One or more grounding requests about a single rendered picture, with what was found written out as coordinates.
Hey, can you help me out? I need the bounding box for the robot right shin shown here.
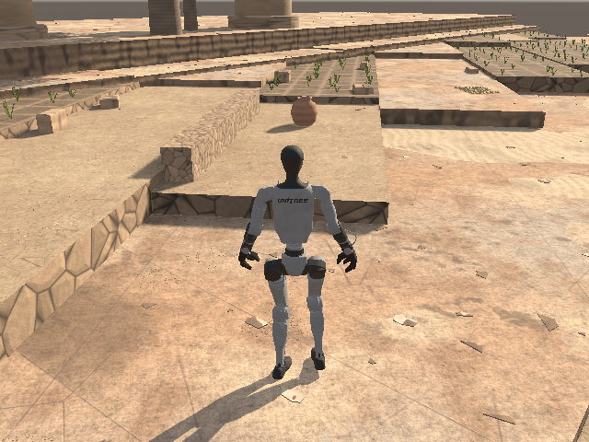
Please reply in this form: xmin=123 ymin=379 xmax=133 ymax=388
xmin=309 ymin=296 xmax=324 ymax=358

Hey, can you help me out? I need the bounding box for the left robot forearm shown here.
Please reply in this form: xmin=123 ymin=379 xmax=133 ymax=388
xmin=240 ymin=221 xmax=257 ymax=254

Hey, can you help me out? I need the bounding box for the humanoid robot head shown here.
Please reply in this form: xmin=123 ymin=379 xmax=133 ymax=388
xmin=277 ymin=145 xmax=308 ymax=189

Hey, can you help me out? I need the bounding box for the robot right upper arm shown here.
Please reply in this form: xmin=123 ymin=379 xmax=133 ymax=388
xmin=312 ymin=185 xmax=341 ymax=236

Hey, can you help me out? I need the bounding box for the robot left upper arm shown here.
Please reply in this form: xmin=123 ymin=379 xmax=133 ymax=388
xmin=248 ymin=185 xmax=274 ymax=236

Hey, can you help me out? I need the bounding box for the left robot hand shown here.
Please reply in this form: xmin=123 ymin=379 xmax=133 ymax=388
xmin=238 ymin=250 xmax=260 ymax=270

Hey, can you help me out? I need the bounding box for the right robot forearm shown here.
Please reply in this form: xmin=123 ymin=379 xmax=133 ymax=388
xmin=333 ymin=220 xmax=353 ymax=255

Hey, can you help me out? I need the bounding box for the right robot hand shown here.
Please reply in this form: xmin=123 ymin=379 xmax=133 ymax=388
xmin=337 ymin=250 xmax=357 ymax=273

